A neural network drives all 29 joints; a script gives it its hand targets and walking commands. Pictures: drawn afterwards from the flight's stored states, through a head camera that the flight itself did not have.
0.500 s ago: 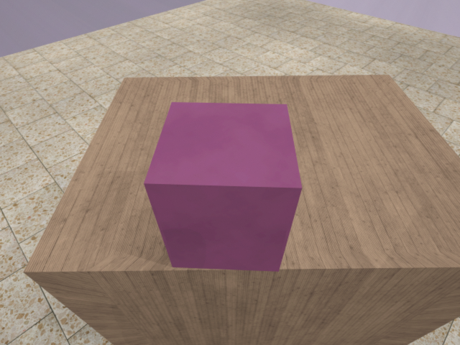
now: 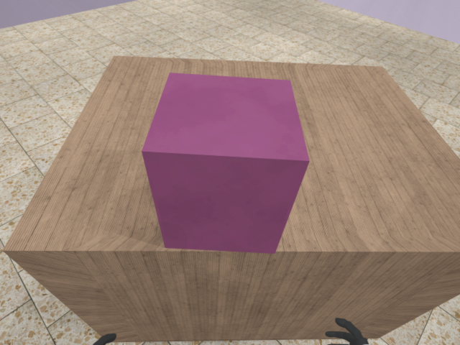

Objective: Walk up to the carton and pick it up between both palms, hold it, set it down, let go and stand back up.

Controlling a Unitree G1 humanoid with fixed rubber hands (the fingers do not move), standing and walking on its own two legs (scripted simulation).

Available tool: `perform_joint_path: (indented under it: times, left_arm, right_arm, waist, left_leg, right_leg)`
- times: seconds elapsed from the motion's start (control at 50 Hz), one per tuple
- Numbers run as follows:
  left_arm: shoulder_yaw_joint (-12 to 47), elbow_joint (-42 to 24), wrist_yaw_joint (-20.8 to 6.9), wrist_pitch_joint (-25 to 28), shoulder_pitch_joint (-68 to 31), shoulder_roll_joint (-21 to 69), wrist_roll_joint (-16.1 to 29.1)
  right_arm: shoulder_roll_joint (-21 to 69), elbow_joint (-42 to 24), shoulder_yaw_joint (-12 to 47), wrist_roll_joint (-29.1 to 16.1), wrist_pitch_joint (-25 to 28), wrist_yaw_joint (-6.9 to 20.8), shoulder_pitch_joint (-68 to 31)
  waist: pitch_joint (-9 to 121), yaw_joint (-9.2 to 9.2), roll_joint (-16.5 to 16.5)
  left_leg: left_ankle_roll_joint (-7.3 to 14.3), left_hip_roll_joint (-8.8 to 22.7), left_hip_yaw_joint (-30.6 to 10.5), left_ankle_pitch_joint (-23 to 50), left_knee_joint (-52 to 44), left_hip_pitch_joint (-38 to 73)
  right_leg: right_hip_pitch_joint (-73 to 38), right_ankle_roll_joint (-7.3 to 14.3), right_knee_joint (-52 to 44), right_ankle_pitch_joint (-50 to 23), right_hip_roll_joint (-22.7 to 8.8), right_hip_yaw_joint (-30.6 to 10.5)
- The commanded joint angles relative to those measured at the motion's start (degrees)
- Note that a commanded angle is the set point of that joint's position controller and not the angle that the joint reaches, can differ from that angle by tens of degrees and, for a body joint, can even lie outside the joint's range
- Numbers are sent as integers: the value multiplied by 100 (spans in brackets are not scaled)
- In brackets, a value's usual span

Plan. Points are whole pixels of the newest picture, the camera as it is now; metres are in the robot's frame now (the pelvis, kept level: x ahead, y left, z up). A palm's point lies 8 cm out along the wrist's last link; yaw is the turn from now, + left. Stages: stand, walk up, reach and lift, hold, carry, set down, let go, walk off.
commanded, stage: reach and lift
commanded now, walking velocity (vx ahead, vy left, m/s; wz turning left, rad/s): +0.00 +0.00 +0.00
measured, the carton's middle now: (224, 167) +0.42 +0.01 +0.11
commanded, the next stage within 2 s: none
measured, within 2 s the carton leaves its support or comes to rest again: neither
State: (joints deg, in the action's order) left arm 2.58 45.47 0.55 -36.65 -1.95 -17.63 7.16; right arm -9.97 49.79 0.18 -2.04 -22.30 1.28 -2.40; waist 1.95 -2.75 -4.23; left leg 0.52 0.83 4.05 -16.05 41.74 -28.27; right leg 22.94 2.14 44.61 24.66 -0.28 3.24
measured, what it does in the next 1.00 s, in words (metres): stands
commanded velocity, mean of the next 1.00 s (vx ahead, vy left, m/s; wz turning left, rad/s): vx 0.00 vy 0.00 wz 0.00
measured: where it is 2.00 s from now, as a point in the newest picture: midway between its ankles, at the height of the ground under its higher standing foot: outside the picture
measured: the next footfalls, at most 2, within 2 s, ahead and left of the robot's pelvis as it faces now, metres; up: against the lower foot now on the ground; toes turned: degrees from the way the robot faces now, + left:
none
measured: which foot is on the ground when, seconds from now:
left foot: down 0.00-1.00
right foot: down 0.00-1.00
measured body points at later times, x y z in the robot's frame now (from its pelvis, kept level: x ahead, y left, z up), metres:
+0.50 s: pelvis +0.00 +0.01 +0.02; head +0.06 +0.01 +0.47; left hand +0.18 +0.22 -0.07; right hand +0.15 -0.21 -0.07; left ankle +0.05 +0.11 -0.71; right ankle -0.02 -0.09 -0.71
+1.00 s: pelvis +0.02 +0.01 +0.04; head +0.05 +0.02 +0.49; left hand +0.20 +0.23 -0.01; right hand +0.17 -0.19 -0.01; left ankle +0.05 +0.11 -0.71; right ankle -0.02 -0.09 -0.71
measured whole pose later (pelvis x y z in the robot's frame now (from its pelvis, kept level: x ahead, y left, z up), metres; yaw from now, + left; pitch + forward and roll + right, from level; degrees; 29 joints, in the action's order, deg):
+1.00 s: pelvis +0.02 +0.01 +0.04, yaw -4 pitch +0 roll +0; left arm -2.5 1.8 -2.6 -24.8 20.8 -14.2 5.9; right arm -6.7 3.9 2.2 -9.5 -17.4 -3.9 21.6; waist -2.3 0.3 -1.5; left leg 0.6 1.9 7.0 -7.3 17.7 -10.6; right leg 4.4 1.5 15.2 11.0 1.9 0.4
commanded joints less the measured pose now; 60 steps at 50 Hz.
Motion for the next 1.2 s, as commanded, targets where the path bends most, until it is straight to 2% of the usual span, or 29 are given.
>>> perform_joint_path:
  times: [0.0, 0.04, 0.08, 0.1, 0.12, 0.16, 0.2, 0.24, 0.26, 0.28, 0.3, 0.32, 0.38, 0.42, 0.56, 0.58, 0.6, 0.68, 0.76, 0.8, 0.82, 0.86, 0.9, 0.96, 1.02, 1.1, 1.12, 1.14, 1.18]
  left_arm:
    - [-511, -1040, -422, -1370, -662, 55, -349]
    - [-726, -1242, -732, -1811, 124, 506, -868]
    - [-941, -2160, -813, -2221, 450, 442, -1238]
    - [-1012, -2627, -798, -2373, 686, 400, -1292]
    - [-1030, -2822, -818, -2465, 847, 388, -1395]
    - [-997, -3303, -805, -2433, 950, 556, -1383]
    - [-1127, -3830, -761, -2142, 703, 359, -1356]
    - [-969, -4308, -676, -1701, 422, 283, -1136]
    - [-826, -4604, -590, -1377, 189, 167, -1033]
    - [-708, -4764, -513, -1089, 145, 129, -874]
    - [-551, -4858, -411, -790, -128, 90, -754]
    - [-434, -4805, -295, -545, 46, 8, -650]
    - [-185, -4661, -131, -104, 179, -3, -269]
    - [-220, -4510, -136, -10, 429, -87, -98]
    - [-871, -4384, -447, -149, 1639, 73, -436]
    - [-923, -4424, -489, -144, 1581, 99, -507]
    - [-962, -4416, -502, -116, 1695, 86, -487]
    - [-1007, -4789, -531, 86, 1731, 116, -580]
    - [-852, -5054, -453, 585, 1708, 33, -428]
    - [-841, -4974, -407, 834, 1784, -10, -333]
    - [-774, -4957, -371, 938, 1749, -83, -257]
    - [-726, -5009, -331, 1160, 1914, -35, -203]
    - [-660, -5292, -298, 1317, 2045, -113, -104]
    - [-756, -5241, -296, 1461, 2305, -187, -100]
    - [-662, -5315, -291, 1479, 2345, -70, -72]
    - [-705, -5494, -286, 1716, 2447, -133, -36]
    - [-685, -5483, -303, 1765, 2587, -148, 60]
    - [-723, -5661, -274, 1831, 2666, -145, 17]
    - [-622, -5641, -268, 1897, 2603, -136, 0]
  right_arm:
    - [-342, -767, 830, -1222, -964, -131, -659]
    - [-613, -668, 1227, -1666, -1231, -251, -325]
    - [-797, -896, 1153, -1955, -1240, -440, -33]
    - [-889, -1129, 1130, -2020, -1236, -525, -49]
    - [-714, -1535, 1105, -1931, -1247, -617, -111]
    - [-570, -2273, 831, -1604, -1193, -694, -202]
    - [-305, -2954, 488, -1213, -1026, -733, -144]
    - [-299, -3597, 140, -857, -716, -704, -34]
    - [-174, -3766, -21, -635, -551, -632, 66]
    - [-208, -3897, -189, -456, -365, -543, 342]
    - [-185, -4112, -275, -339, -172, -464, 300]
    - [-288, -4132, -353, -248, -24, -355, 403]
    - [-364, -4277, -308, -241, 212, -235, 694]
    - [-311, -4208, -118, -451, 223, -205, 854]
    - [-79, -4448, 341, -973, -3, -353, 1530]
    - [-62, -4486, 340, -960, -43, -401, 1665]
    - [-77, -4657, 351, -977, -57, -443, 1636]
    - [-38, -4960, 107, -820, -38, -582, 1846]
    - [8, -5333, -10, -679, 166, -552, 1913]
    - [57, -5348, 43, -701, 294, -527, 2047]
    - [11, -5231, 20, -699, 339, -512, 2106]
    - [-23, -5342, 35, -717, 506, -504, 2151]
    - [24, -5402, 64, -663, 623, -505, 2408]
    - [-19, -5317, 82, -756, 723, -513, 2605]
    - [37, -5367, 108, -762, 770, -524, 2552]
    - [76, -5782, 149, -666, 911, -586, 2673]
    - [126, -5760, 160, -694, 937, -604, 2788]
    - [23, -5885, 100, -664, 976, -612, 2802]
    - [126, -5926, 127, -721, 992, -629, 2890]
  waist:
    - [1261, -22, 933]
    - [594, -28, 1221]
    - [-331, 80, 1272]
    - [-705, 161, 1080]
    - [-933, 80, 658]
    - [-1169, 205, 225]
    - [-903, 157, 14]
    - [-377, 128, 93]
    - [-113, 149, 238]
    - [218, -11, 392]
    - [602, 117, 673]
    - [963, 52, 841]
    - [1395, 63, 718]
    - [1538, 20, 588]
    - [254, 340, 391]
    - [70, 194, 276]
    - [-200, 339, 345]
    - [-335, 252, 353]
    - [274, 200, 506]
    - [365, 294, 587]
    - [409, 178, 644]
    - [419, 253, 762]
    - [381, 347, 596]
    - [327, 256, 719]
    - [21, 331, 762]
    - [-27, 482, 544]
    - [-8, 379, 596]
    - [-5, 514, 517]
    - [-167, 421, 580]
  left_leg:
    - [-432, 111, -253, 2578, -370, 2333]
    - [-642, 105, -248, 2586, -855, 3218]
    - [-705, 84, -285, 1955, -1449, 3374]
    - [-615, 156, -356, 1214, -1637, 3211]
    - [-455, 165, -221, 695, -1742, 3233]
    - [-358, 218, -176, 81, -1749, 3336]
    - [-323, 194, 38, 155, -1539, 3526]
    - [-285, 194, 158, 146, -1443, 3516]
    - [-269, 267, 100, 150, -1453, 3555]
    - [-250, 346, 2, 79, -1455, 3543]
    - [-248, 383, -4, 168, -1413, 3434]
    - [-270, 439, -129, 364, -1349, 3475]
    - [-271, 360, -95, 998, -1205, 3397]
    - [-164, 364, -301, 1385, -1169, 3736]
    - [-110, 54, 87, 1882, -1836, 3908]
    - [-90, 88, 94, 1734, -1908, 3976]
    - [-124, 41, 144, 1507, -1977, 4022]
    - [-178, 63, 244, 1412, -2031, 4080]
    - [-164, 207, 159, 1772, -1953, 3913]
    - [-178, 236, 117, 2025, -1943, 3879]
    - [-192, 223, 40, 2299, -1946, 3926]
    - [-248, 168, 40, 2438, -1948, 4061]
    - [-256, 144, 33, 2635, -1970, 4171]
    - [-254, 180, -103, 2898, -2062, 4336]
    - [-267, 174, -77, 2578, -2212, 4379]
    - [-272, 134, -49, 2691, -2338, 4252]
    - [-263, 111, -61, 2675, -2326, 4271]
    - [-286, 149, -86, 2635, -2397, 4296]
    - [-278, 169, -155, 2546, -2462, 4189]
  right_leg:
    - [887, -292, -630, -3627, -460, -199]
    - [610, -158, -1490, -2911, -168, 167]
    - [672, -107, -2189, -1915, 56, 328]
    - [569, -93, -2386, -1228, 111, 366]
    - [660, -110, -2700, -738, 66, 246]
    - [982, -80, -2883, -259, 9, 113]
    - [1329, -51, -2905, -175, -116, 25]
    - [1362, -22, -2768, -375, -112, -13]
    - [1367, -65, -2591, -629, -86, 45]
    - [1411, -57, -2430, -784, -71, 99]
    - [1237, -31, -2323, -903, -53, 63]
    - [1227, -20, -2158, -1089, -22, 63]
    - [968, -78, -2084, -1526, -4, 54]
    - [1075, -123, -2122, -1770, -40, -22]
    - [416, -201, -3132, -2138, -4, -84]
    - [477, -170, -3227, -2049, -71, -102]
    - [648, -186, -3403, -1750, -95, -155]
    - [864, -83, -3579, -1438, -117, -223]
    - [253, -55, -3315, -1751, 13, -168]
    - [172, -63, -3324, -1893, -2, -193]
    - [198, -78, -3322, -2036, 26, -207]
    - [170, -66, -3383, -2038, 46, -142]
    - [52, -74, -3428, -2088, 83, -140]
    - [-19, -86, -3497, -2285, 6, -202]
    - [29, -50, -3706, -1771, 3, -192]
    - [-164, -102, -3768, -2019, 0, -290]
    - [-157, -103, -3763, -1988, 26, -262]
    - [-200, -123, -3735, -1894, 7, -277]
    - [-143, -83, -3782, -1753, -16, -337]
